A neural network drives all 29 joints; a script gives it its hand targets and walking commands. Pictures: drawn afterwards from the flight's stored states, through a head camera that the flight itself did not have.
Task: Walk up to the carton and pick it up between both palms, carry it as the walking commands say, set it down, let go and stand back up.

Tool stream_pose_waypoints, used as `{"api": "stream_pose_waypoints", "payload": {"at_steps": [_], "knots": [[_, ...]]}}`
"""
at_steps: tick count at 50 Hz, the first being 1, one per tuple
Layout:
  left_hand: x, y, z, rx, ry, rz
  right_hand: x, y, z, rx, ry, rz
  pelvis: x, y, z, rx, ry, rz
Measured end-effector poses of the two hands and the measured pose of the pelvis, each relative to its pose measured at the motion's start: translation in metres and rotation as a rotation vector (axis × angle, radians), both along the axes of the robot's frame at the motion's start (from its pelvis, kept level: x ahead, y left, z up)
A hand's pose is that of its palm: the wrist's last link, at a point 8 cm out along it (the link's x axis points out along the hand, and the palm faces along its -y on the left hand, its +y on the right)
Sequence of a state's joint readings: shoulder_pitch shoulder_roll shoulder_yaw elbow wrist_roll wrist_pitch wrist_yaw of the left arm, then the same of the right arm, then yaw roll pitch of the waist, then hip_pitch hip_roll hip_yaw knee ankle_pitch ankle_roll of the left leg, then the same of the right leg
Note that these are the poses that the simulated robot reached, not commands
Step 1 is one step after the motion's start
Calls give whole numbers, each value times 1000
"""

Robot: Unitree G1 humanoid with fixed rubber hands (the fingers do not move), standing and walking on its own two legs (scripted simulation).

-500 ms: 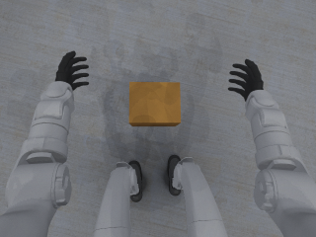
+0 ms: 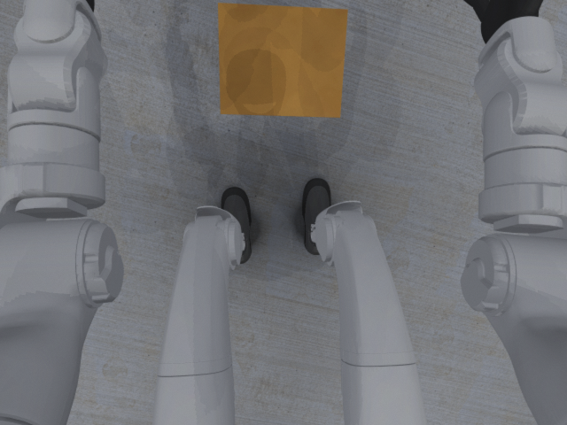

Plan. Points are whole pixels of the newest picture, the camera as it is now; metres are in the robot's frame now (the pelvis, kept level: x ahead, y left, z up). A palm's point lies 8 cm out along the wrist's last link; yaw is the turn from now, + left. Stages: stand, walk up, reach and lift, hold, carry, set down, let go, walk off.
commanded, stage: reach and lift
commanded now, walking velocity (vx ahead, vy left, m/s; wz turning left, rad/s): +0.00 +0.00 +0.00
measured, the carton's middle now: (280, 69) +0.50 -0.02 -0.56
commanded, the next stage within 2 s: none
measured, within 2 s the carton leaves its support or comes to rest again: neither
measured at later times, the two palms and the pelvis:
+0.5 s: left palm (138, 25) +0.53 +0.18 -0.29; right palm (428, 38) +0.51 -0.21 -0.29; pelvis -0.04 -0.01 -0.16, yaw +0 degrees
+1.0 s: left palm (167, 50) +0.52 +0.18 -0.43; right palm (390, 60) +0.50 -0.21 -0.42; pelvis -0.03 -0.01 -0.26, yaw +0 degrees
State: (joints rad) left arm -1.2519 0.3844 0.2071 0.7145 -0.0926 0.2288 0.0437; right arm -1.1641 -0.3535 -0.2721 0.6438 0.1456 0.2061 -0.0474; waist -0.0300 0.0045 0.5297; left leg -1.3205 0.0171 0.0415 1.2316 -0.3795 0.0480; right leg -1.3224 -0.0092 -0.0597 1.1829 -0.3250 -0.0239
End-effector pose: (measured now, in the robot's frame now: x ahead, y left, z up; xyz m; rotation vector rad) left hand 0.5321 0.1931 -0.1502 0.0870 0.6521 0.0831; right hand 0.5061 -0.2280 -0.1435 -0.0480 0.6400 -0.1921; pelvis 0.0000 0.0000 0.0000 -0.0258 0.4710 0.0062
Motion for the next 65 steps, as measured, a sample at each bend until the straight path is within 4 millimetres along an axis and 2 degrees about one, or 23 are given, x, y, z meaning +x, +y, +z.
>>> {"api": "stream_pose_waypoints", "payload": {"at_steps": [5, 10, 19, 29, 41, 54, 62, 65], "knots": [[-3, 1, -20, -9, 19, 20, 1, 2, -18, 3, 7, -21, -8, 0, -24, 3, -9, 5], [2, -5, -44, -20, 21, 23, 5, 6, -45, 20, 25, -25, -20, 0, -57, 1, -8, 5], [0, -13, -107, -10, 33, 33, 7, 14, -106, 20, 30, -36, -36, -3, -122, 3, 2, 1], [-2, -12, -162, -5, 39, 53, 5, 16, -163, 13, 45, -44, -40, -7, -177, 9, 5, 2], [-5, -17, -228, -7, 59, 55, -2, 19, -233, 22, 81, -46, -35, -9, -226, 12, 14, 1], [-14, -13, -295, -14, 99, 65, -7, 19, -299, 21, 126, -34, -29, -8, -267, 12, 42, 5], [-20, -15, -335, -14, 149, 47, -4, 9, -327, 5, 152, -32, -26, -7, -288, 9, 65, 1], [-13, -10, -341, -4, 134, 51, -1, 5, -338, 2, 153, -34, -24, -7, -295, 11, 75, 0]]}}
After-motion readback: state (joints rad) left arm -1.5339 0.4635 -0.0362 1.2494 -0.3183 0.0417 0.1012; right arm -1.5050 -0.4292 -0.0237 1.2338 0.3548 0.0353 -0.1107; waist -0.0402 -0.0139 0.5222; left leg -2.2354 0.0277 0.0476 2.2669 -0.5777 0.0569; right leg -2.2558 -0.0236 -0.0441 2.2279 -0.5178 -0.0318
